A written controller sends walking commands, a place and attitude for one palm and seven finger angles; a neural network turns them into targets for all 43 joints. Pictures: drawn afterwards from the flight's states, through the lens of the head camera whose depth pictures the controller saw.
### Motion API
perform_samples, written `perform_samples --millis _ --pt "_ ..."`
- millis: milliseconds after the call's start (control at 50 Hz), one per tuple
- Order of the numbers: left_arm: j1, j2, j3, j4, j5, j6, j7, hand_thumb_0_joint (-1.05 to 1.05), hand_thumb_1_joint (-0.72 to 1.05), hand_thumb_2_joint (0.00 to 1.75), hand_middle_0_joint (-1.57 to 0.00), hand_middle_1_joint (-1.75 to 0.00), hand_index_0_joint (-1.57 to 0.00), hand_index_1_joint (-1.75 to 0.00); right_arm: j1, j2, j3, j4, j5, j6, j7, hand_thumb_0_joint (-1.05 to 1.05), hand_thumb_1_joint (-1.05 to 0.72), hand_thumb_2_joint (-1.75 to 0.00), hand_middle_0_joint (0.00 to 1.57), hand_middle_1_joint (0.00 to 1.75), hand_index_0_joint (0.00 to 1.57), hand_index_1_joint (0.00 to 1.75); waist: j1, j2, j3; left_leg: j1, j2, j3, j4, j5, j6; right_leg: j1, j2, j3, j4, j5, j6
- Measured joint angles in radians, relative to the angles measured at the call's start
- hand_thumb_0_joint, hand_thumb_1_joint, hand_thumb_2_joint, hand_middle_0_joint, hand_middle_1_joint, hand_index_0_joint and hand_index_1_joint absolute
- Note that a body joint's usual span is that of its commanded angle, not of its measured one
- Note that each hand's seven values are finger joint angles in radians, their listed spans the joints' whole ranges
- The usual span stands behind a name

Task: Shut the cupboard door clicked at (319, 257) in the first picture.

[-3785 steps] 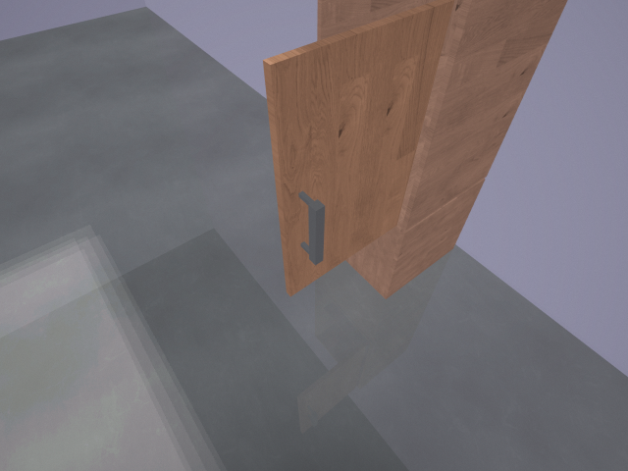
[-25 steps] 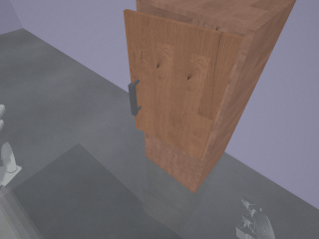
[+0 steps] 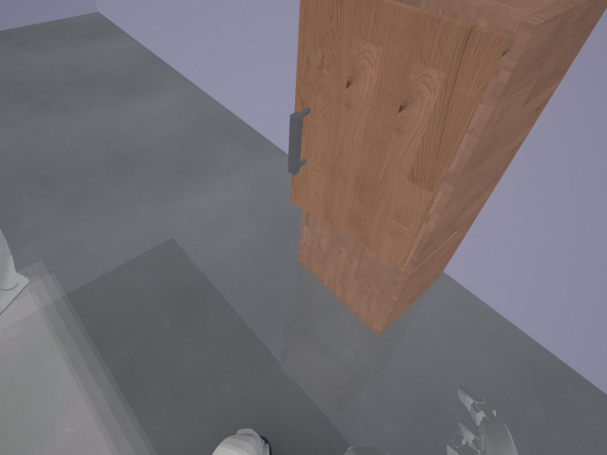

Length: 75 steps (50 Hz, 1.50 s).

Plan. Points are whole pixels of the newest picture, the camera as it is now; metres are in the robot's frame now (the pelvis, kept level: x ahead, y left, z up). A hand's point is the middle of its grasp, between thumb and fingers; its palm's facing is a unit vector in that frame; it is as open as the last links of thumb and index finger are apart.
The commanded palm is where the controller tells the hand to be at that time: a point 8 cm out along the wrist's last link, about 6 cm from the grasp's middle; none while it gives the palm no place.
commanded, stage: step back with the hand held close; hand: left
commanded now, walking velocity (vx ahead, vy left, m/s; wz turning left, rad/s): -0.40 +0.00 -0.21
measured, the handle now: (299, 141) +0.81 +0.03 -0.07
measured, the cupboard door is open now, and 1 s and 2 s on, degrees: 10 10 10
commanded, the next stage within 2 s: stop stepping back and stand still in 0.06 s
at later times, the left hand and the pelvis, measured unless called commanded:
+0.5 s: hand out of the picture +0.12 +0.24 +0.19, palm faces +0.27 -0.84 -0.46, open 7.4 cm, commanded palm +0.05 +0.29 +0.20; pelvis -0.13 +0.01 +0.02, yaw -8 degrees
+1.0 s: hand out of the picture +0.02 +0.22 +0.19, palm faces +0.29 -0.82 -0.50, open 7.4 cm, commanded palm -0.03 +0.28 +0.20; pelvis -0.22 +0.00 +0.00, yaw -9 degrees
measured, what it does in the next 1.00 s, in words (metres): walks backwards: right foot, then left foot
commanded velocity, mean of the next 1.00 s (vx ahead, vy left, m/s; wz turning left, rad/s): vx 0.15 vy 0.01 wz -0.02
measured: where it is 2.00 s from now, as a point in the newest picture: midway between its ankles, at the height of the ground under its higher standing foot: outside the picture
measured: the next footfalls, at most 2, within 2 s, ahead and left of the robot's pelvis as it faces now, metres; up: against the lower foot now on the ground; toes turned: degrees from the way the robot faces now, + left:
right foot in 0.14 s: -0.18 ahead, -0.07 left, +0.00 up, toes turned -12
left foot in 0.30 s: +0.04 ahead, +0.10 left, +0.00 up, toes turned -5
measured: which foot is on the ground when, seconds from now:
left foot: down 0.00-0.16, up 0.18-0.28, down 0.30-0.58, up 0.60-0.74, down 0.76-0.98, up 1.00-1.00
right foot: up 0.00-0.12, down 0.14-1.00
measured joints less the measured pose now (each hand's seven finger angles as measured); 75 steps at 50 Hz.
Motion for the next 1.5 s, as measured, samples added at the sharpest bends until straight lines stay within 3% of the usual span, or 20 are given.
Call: perform_samples --millis 60,140,200,240,300,360,520,580,660,720,760,800,880,980,1040,1120,1260,1360,1420,1500 --pt "0.048 0.000 0.040 -0.018 -0.023 -0.008 0.004 0.01 0.89 0.90 -0.21 -0.31 -0.21 -0.31 -0.010 0.022 0.003 0.011 0.006 -0.014 0.018 0.02 -0.90 -0.90 0.20 0.30 0.20 0.30 0.033 -0.006 -0.046 -0.032 0.026 0.034 -0.029 0.025 -0.006 0.114 -0.017 -0.038 -0.056 -0.061 -0.011" --pt "0.071 -0.028 0.046 -0.039 -0.042 -0.009 0.004 0.01 0.89 0.90 -0.21 -0.31 -0.21 -0.31 -0.056 0.038 0.026 -0.001 -0.006 -0.045 0.027 0.02 -0.90 -0.90 0.21 0.30 0.20 0.30 0.077 -0.031 -0.073 -0.097 0.040 0.098 -0.070 0.063 -0.023 0.293 -0.054 -0.050 -0.375 -0.087 -0.039" --pt "0.007 -0.079 -0.029 -0.023 -0.021 -0.020 -0.001 0.01 0.89 0.90 -0.20 -0.31 -0.21 -0.31 -0.100 0.032 0.029 0.034 -0.011 -0.048 0.026 0.01 -0.90 -0.90 0.21 0.30 0.20 0.30 0.102 -0.019 -0.030 -0.117 0.037 0.076 0.009 -0.119 -0.090 0.287 -0.047 -0.023 -0.421 -0.065 -0.035" --pt "-0.007 -0.078 -0.068 -0.022 -0.005 -0.014 -0.003 0.01 0.89 0.90 -0.21 -0.31 -0.21 -0.31 -0.079 0.040 0.040 0.059 -0.003 -0.035 0.020 0.01 -0.90 -0.90 0.21 0.30 0.20 0.30 0.108 -0.057 -0.041 -0.070 -0.009 0.054 0.105 -0.210 -0.100 0.290 -0.073 0.004 -0.438 -0.022 -0.018" --pt "0.024 -0.052 -0.058 -0.041 -0.001 0.012 -0.005 0.01 0.89 0.90 -0.21 -0.31 -0.21 -0.31 -0.022 0.035 0.059 0.027 0.007 -0.010 0.009 0.02 -0.90 -0.90 0.21 0.30 0.20 0.30 0.073 -0.084 -0.096 0.083 -0.048 0.034 0.034 -0.083 -0.076 0.275 -0.089 0.026 -0.436 0.002 -0.007" --pt "0.007 -0.018 -0.040 0.001 -0.010 0.036 -0.008 0.01 0.89 0.90 -0.21 -0.31 -0.21 -0.31 -0.005 0.018 0.047 0.004 0.017 -0.004 -0.005 0.01 -0.90 -0.90 0.21 0.30 0.20 0.30 0.008 -0.077 -0.102 0.121 -0.067 0.022 -0.030 -0.141 -0.025 0.262 -0.098 0.014 -0.415 0.012 -0.003" --pt "0.143 -0.010 -0.022 0.040 -0.021 0.093 -0.011 0.01 0.89 0.90 -0.21 -0.31 -0.21 -0.31 0.074 -0.011 0.029 -0.024 0.009 0.020 -0.015 0.01 -0.90 -0.90 0.20 0.30 0.20 0.30 -0.071 -0.041 -0.092 0.124 -0.047 -0.005 -0.141 -0.124 -0.058 0.269 -0.076 -0.023 -0.532 0.027 -0.045" --pt "0.193 -0.007 -0.031 -0.026 -0.019 0.096 -0.009 0.01 0.89 0.90 -0.21 -0.31 -0.21 -0.31 0.104 -0.018 0.019 -0.016 -0.004 0.027 -0.017 0.01 -0.90 -0.90 0.20 0.30 0.20 0.30 -0.056 -0.039 -0.068 0.095 -0.046 -0.023 -0.105 -0.228 -0.063 0.255 -0.072 -0.046 -0.527 0.035 -0.069" --pt "0.206 -0.015 -0.029 -0.085 -0.001 0.055 0.001 0.01 0.89 0.90 -0.21 -0.31 -0.21 -0.31 0.125 -0.034 0.007 0.049 -0.016 0.040 -0.011 0.01 -0.90 -0.90 0.20 0.30 0.20 0.30 0.023 -0.070 -0.071 0.027 -0.061 -0.014 0.205 -0.294 -0.070 0.222 -0.095 -0.029 -0.480 0.127 -0.085" --pt "0.136 -0.051 -0.030 -0.037 0.016 0.028 0.014 0.01 0.89 0.90 -0.21 -0.31 -0.22 -0.31 0.136 -0.048 0.007 0.081 -0.019 0.043 -0.015 0.02 -0.90 -0.90 0.20 0.30 0.20 0.30 0.059 -0.074 -0.110 0.093 -0.039 -0.004 0.190 -0.307 -0.056 0.192 -0.121 -0.036 -0.423 0.088 -0.056" --pt "0.049 -0.077 -0.039 0.025 0.019 0.024 0.022 0.01 0.89 0.90 -0.21 -0.31 -0.21 -0.31 0.137 -0.065 0.005 0.075 -0.015 0.027 -0.025 0.02 -0.90 -0.90 0.20 0.30 0.20 0.30 0.056 -0.041 -0.128 0.165 -0.024 -0.021 0.076 -0.354 -0.043 0.154 -0.121 -0.060 -0.354 0.018 -0.042" --pt "-0.048 -0.095 -0.038 0.098 0.019 0.034 0.030 0.01 0.89 0.90 -0.21 -0.31 -0.21 -0.31 0.096 -0.056 0.005 0.075 -0.008 0.011 -0.034 0.02 -0.90 -0.90 0.20 0.30 0.20 0.30 0.038 -0.037 -0.099 0.146 -0.035 -0.025 0.085 -0.249 -0.040 0.105 -0.112 -0.042 -0.233 -0.060 -0.038" --pt "-0.084 -0.079 -0.028 0.171 0.022 0.060 0.015 0.01 0.89 0.90 -0.20 -0.30 -0.20 -0.31 0.033 0.017 0.029 0.049 -0.007 -0.015 -0.016 0.02 -0.90 -0.90 0.20 0.30 0.20 0.30 -0.003 -0.044 -0.053 0.155 -0.030 -0.010 0.048 -0.171 -0.042 0.012 -0.079 -0.061 0.008 -0.025 -0.034" --pt "0.082 -0.034 -0.054 0.029 0.016 0.069 -0.010 0.01 0.90 0.90 -0.20 -0.31 -0.21 -0.31 0.055 0.076 0.063 -0.010 -0.010 -0.008 0.012 0.01 -0.90 -0.90 0.21 0.30 0.20 0.30 -0.025 -0.057 -0.077 0.109 -0.012 0.007 0.044 -0.272 -0.060 0.169 -0.070 -0.109 -0.336 -0.061 -0.062" --pt "0.125 -0.026 -0.055 -0.040 0.022 0.039 -0.016 0.01 0.89 0.90 -0.21 -0.31 -0.21 -0.31 0.029 0.055 0.058 0.024 -0.020 0.016 0.017 0.01 -0.90 -0.90 0.21 0.30 0.20 0.30 0.014 -0.056 -0.047 0.002 -0.039 -0.039 0.313 -0.350 -0.067 0.162 -0.068 -0.107 -0.380 0.080 -0.109" --pt "0.160 -0.041 -0.032 0.015 0.015 0.005 -0.012 0.01 0.89 0.90 -0.22 -0.31 -0.22 -0.31 0.040 0.007 0.033 0.068 -0.015 0.042 0.011 0.01 -0.90 -0.90 0.21 0.30 0.20 0.30 0.049 -0.047 -0.061 -0.043 -0.070 -0.030 0.474 -0.237 -0.084 0.219 -0.083 -0.091 -0.495 0.143 -0.104" --pt "0.051 -0.093 -0.059 0.230 0.004 0.019 0.011 0.01 0.89 0.90 -0.21 -0.31 -0.21 -0.31 0.045 -0.081 -0.017 0.055 0.008 0.033 -0.016 0.02 -0.90 -0.90 0.20 0.30 0.20 0.30 0.044 -0.006 -0.055 0.048 -0.062 0.009 0.253 -0.167 -0.070 0.277 -0.107 -0.096 -0.589 0.181 -0.080" --pt "0.040 -0.126 -0.116 0.160 0.010 0.044 0.009 0.01 0.89 0.90 -0.21 -0.31 -0.21 -0.31 0.021 -0.080 -0.022 0.037 0.009 0.022 -0.017 0.02 -0.90 -0.90 0.20 0.30 0.20 0.30 0.038 -0.036 -0.027 0.187 -0.061 0.030 0.010 -0.182 -0.046 0.280 -0.099 -0.104 -0.569 0.161 -0.070" --pt "0.077 -0.105 -0.116 0.033 0.011 0.036 0.003 0.01 0.89 0.90 -0.21 -0.31 -0.21 -0.31 0.006 -0.064 -0.018 0.002 0.005 0.014 -0.015 0.02 -0.90 -0.90 0.20 0.30 0.20 0.30 0.030 -0.053 -0.014 0.270 -0.059 0.017 -0.126 -0.139 -0.041 0.260 -0.078 -0.108 -0.519 0.130 -0.062" --pt "0.099 -0.027 -0.051 -0.057 0.013 0.013 0.003 0.01 0.89 0.90 -0.21 -0.31 -0.21 -0.31 -0.021 -0.010 0.005 -0.031 0.003 0.013 -0.009 0.02 -0.90 -0.90 0.20 0.30 0.20 0.30 0.034 -0.105 -0.009 0.261 -0.068 0.041 -0.100 -0.171 -0.039 0.250 -0.089 -0.080 -0.503 0.118 -0.048"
